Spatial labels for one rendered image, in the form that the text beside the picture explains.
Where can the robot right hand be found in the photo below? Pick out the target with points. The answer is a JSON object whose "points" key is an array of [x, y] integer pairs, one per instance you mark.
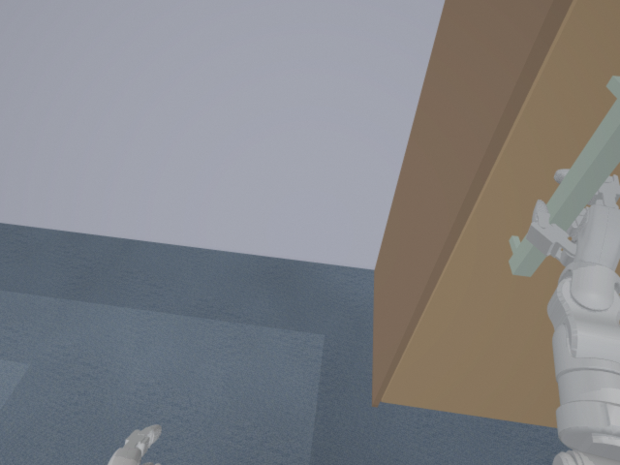
{"points": [[595, 231]]}

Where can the handle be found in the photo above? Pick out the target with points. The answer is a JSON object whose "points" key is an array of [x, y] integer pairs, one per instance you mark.
{"points": [[593, 166]]}

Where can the right robot forearm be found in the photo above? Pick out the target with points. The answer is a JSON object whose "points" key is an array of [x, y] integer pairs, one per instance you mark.
{"points": [[585, 313]]}

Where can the robot left hand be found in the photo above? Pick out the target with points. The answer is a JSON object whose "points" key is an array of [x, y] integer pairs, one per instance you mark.
{"points": [[136, 446]]}

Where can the wardrobe door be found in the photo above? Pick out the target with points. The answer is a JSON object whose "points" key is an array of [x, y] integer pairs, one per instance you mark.
{"points": [[483, 344]]}

